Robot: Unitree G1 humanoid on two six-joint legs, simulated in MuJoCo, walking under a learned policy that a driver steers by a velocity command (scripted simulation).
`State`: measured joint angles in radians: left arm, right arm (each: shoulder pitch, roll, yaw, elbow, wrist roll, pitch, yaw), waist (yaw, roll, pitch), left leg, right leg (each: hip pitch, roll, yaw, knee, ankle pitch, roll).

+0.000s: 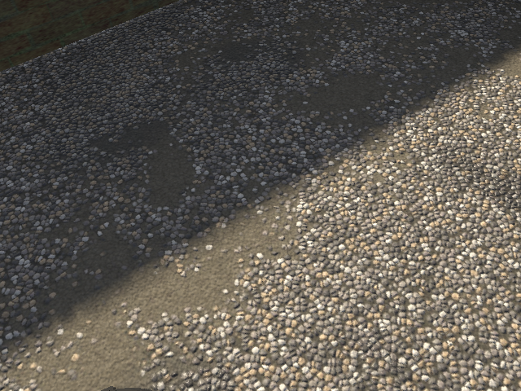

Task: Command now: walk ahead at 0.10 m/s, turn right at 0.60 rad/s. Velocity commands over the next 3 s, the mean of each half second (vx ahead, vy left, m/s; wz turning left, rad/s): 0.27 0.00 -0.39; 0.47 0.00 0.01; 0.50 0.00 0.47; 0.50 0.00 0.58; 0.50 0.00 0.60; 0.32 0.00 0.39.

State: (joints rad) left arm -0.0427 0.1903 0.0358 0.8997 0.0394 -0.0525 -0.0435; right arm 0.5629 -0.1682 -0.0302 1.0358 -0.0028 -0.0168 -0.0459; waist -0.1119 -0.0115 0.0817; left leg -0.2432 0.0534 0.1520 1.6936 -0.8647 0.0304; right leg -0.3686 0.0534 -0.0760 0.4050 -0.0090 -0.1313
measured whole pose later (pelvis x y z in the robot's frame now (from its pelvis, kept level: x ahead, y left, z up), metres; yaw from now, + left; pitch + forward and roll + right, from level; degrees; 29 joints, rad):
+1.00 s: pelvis +0.36 +0.01 -0.02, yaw -9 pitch +3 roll +0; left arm -0.01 0.20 0.02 0.76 0.05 -0.09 -0.02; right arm 0.50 -0.20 -0.05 0.94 0.00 -0.06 0.01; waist -0.09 0.01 0.05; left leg -0.10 -0.01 -0.04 0.73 -0.47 0.04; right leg -0.47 0.02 -0.08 0.57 -0.14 -0.08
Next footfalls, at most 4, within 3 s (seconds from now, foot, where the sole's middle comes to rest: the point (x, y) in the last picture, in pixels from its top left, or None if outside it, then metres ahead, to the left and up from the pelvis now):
0.52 left None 0.23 0.16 -0.78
0.96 right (301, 372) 0.47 -0.10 -0.78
1.48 left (219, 281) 0.75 0.09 -0.78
2.02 right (238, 183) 1.10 0.01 -0.78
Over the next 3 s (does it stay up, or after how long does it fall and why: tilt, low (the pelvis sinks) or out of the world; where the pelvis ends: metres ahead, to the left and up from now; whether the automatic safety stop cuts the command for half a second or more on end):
stays up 1.26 0.34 0.00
